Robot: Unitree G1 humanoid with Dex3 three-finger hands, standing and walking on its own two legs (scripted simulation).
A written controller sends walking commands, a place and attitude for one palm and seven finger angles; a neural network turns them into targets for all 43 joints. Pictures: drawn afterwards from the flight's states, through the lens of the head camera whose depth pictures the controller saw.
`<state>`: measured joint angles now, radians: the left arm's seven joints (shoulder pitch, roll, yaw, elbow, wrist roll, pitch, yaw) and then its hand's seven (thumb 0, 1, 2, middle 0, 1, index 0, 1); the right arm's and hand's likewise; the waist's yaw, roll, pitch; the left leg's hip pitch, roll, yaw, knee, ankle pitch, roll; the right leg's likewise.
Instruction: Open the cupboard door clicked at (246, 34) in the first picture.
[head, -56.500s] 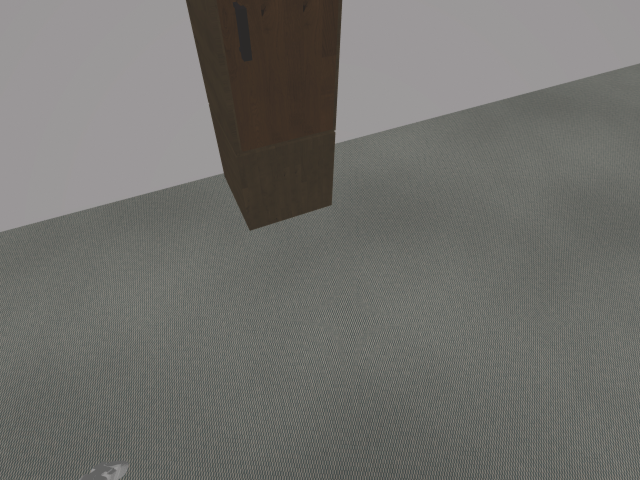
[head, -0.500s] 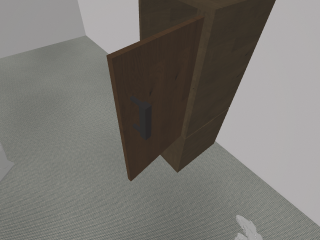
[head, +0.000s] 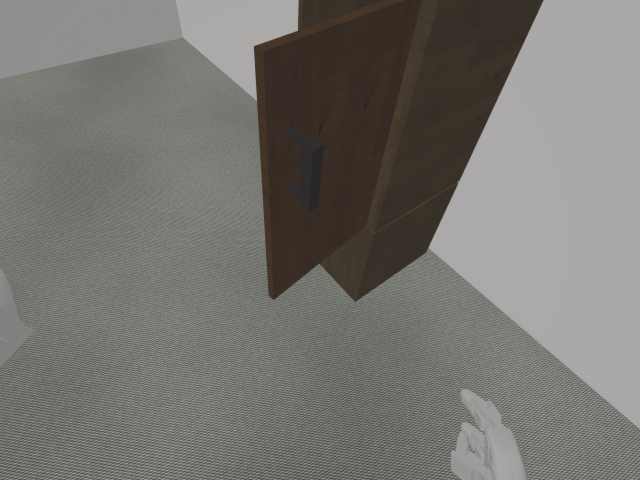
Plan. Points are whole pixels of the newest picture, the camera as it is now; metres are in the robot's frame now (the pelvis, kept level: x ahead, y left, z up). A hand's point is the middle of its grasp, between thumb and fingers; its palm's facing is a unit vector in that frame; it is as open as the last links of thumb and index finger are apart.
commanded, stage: stop stepping back and stand still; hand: left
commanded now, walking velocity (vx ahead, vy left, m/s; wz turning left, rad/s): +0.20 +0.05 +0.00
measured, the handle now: (301, 170) +0.56 +0.09 +0.06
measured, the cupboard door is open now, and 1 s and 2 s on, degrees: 98 98 98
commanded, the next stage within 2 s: let the arm hang, fingers relaxed in 0.54 s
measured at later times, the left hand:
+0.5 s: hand (6, 390) +0.15 +0.26 +0.16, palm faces +0.43 -0.79 -0.42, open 7.4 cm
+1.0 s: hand out of the picture -0.03 +0.18 -0.17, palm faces +0.06 -0.98 -0.19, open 6.8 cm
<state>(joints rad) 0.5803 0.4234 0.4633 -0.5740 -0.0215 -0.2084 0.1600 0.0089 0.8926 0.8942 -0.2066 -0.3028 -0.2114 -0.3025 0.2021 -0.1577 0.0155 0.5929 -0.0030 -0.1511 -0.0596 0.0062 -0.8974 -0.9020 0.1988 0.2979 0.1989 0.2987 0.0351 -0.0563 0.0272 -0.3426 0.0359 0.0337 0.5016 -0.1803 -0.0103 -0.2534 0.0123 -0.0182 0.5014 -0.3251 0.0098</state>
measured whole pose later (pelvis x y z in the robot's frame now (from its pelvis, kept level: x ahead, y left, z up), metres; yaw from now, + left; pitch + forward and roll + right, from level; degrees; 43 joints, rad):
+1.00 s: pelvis -0.06 +0.00 +0.00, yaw +2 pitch -1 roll -1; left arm 0.28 0.18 0.03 0.97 0.01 0.03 0.02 -0.03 1.02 0.89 -0.21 -0.30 -0.21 -0.30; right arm 0.26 -0.18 0.01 1.01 -0.02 0.03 -0.01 0.00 -0.90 -0.90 0.20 0.30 0.20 0.30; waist -0.01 -0.03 0.05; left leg -0.27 0.01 0.01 0.49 -0.20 0.00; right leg -0.23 0.01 -0.08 0.47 -0.22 -0.03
